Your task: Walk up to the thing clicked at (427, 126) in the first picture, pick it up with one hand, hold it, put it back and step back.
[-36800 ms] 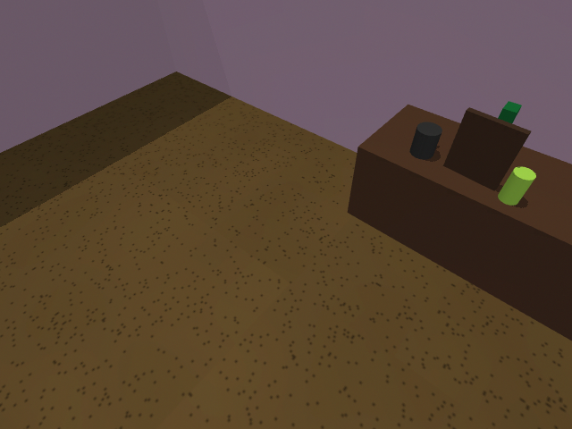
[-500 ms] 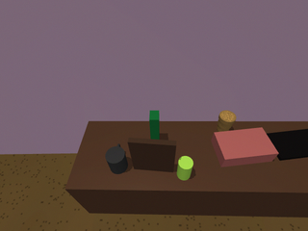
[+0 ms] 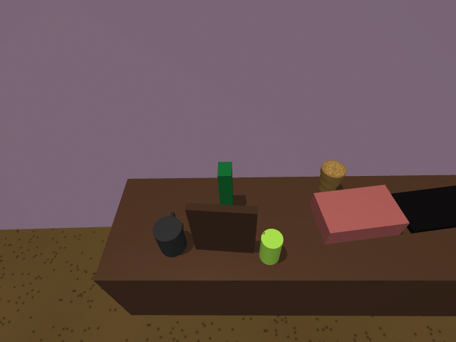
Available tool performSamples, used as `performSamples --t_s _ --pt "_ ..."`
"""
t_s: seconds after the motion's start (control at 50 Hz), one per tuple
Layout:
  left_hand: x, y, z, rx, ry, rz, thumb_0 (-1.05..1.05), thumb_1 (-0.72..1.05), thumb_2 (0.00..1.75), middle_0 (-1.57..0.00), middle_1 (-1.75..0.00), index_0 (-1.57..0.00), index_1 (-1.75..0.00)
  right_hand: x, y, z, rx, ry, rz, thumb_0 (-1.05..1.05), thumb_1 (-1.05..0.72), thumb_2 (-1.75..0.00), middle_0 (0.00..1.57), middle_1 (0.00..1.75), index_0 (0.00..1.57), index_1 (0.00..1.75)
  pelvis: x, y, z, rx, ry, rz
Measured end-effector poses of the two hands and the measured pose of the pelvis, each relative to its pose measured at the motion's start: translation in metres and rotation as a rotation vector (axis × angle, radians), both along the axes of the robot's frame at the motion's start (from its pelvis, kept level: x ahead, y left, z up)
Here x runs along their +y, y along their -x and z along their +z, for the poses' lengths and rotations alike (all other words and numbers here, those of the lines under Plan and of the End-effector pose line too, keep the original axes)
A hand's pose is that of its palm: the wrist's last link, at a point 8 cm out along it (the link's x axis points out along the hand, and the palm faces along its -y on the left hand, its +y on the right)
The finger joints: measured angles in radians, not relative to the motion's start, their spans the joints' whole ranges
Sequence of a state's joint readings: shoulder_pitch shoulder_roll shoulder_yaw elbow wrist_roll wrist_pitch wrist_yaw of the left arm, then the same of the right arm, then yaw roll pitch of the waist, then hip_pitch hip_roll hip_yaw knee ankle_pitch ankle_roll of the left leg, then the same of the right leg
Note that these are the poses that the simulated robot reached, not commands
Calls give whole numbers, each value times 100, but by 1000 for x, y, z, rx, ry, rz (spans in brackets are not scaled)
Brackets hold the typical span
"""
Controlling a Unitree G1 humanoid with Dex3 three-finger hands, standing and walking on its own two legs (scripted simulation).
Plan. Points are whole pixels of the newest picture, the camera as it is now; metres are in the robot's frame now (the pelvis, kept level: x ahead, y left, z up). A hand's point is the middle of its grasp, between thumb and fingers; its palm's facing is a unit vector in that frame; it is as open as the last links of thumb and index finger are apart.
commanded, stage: stand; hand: left
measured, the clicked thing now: (171, 232) +0.51 +0.22 -0.33
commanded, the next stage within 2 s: step back in 0.20 s
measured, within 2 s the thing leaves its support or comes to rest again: neither
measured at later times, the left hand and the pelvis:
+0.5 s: hand out of the picture +0.09 +0.30 -0.18, palm faces -0.06 -0.92 -0.39, open 7.4 cm; pelvis -0.05 +0.04 -0.03, yaw +0 degrees
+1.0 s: hand out of the picture -0.02 +0.28 -0.15, palm faces -0.09 -0.92 -0.38, open 7.4 cm; pelvis -0.14 +0.03 -0.02, yaw -6 degrees
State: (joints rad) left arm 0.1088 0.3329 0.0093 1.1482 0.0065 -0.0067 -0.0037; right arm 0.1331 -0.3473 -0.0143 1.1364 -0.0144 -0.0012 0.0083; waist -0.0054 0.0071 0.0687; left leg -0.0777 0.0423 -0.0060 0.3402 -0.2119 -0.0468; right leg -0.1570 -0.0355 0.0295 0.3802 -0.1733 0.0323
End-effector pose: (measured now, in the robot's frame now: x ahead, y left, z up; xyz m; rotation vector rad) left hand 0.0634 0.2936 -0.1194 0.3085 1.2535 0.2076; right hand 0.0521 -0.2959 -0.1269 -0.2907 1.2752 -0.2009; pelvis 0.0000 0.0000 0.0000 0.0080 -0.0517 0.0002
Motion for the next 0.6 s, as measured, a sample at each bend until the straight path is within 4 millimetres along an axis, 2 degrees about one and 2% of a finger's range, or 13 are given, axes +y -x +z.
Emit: performSamples --t_s 0.22,0.36,0.44,0.52,0.6 --pt "0 -10 2 -25 -2 -7 1 90 90 -20 -30 -20 -30 -2 -5 1 -15 0 1 1 -90 -90 21 30 20 30 -1 -1 0 5 0 -4" --pt "18 -10 -4 -40 -31 -15 1 90 89 -20 -30 -20 -30 -11 -1 -3 -14 43 -5 0 -90 -90 21 30 20 30 7 25 -10 23 8 -4" --pt "37 -12 -12 -49 -41 -59 1 90 89 -20 -30 -20 -30 -6 17 -1 -9 80 -16 0 -90 -90 20 30 20 30 26 39 -18 36 -1 -12" --pt "57 -22 -24 -91 -49 -76 1 90 89 -20 -30 -20 -30 7 47 0 18 118 -18 0 -90 -90 20 30 20 30 40 53 -28 38 8 -15" --pt "57 -20 -23 -113 -35 -79 1 90 90 -20 -30 -20 -30 21 78 12 59 120 -25 0 -90 -90 21 30 20 30 43 64 -19 36 28 -16"
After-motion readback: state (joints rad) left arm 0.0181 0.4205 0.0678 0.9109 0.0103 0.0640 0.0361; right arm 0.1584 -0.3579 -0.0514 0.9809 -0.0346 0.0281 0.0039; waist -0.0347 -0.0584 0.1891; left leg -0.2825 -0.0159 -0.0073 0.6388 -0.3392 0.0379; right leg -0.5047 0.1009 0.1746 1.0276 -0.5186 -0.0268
